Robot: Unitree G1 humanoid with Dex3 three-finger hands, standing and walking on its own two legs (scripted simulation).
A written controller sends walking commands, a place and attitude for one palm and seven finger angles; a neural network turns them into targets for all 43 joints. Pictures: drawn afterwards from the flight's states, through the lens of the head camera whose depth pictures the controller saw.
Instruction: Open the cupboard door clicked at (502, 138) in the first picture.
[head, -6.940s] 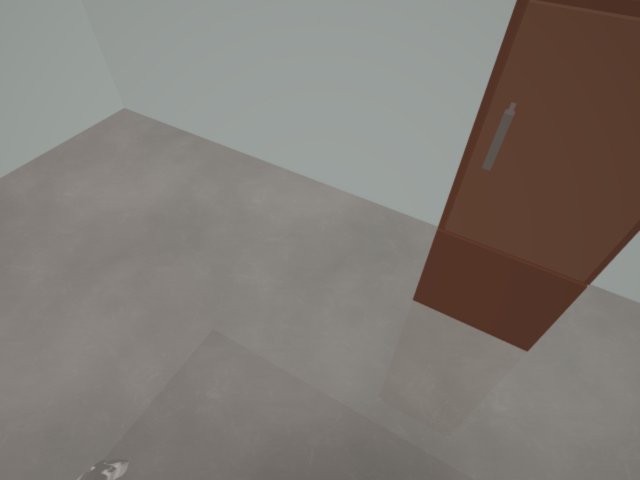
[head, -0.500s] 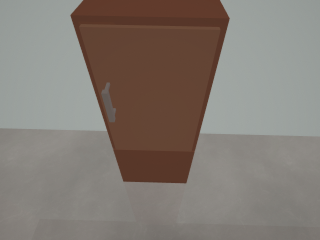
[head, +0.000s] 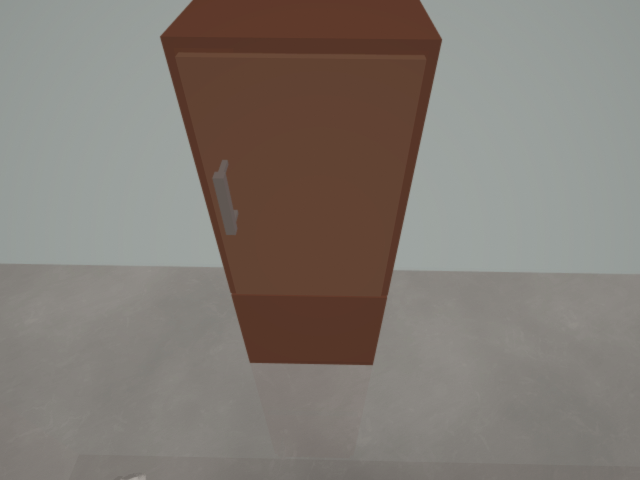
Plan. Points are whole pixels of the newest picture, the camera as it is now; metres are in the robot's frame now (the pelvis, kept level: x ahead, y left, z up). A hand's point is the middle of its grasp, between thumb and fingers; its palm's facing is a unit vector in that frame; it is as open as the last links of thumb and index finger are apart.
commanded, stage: come to a stop and stand still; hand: left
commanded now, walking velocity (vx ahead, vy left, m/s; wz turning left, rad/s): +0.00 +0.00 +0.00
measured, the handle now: (227, 198) +0.59 +0.21 +0.01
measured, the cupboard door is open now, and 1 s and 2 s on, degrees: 0 0 0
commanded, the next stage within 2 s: look again from close up in 0.76 s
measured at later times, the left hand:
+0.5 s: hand out of the picture -0.05 +0.22 -0.16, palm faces +0.01 -0.97 -0.25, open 7.4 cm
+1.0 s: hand out of the picture -0.12 +0.18 -0.17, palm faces +0.09 -0.98 -0.15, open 7.4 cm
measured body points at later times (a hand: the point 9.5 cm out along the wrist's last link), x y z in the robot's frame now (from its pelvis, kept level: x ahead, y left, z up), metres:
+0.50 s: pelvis -0.06 +0.00 +0.01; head -0.07 +0.01 +0.46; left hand -0.05 +0.27 -0.14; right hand -0.06 -0.27 -0.13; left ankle +0.00 +0.11 -0.73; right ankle +0.01 -0.13 -0.73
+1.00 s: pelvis -0.09 +0.02 +0.01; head -0.11 +0.02 +0.46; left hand -0.12 +0.23 -0.16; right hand -0.07 -0.21 -0.15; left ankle +0.00 +0.11 -0.73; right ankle +0.01 -0.12 -0.72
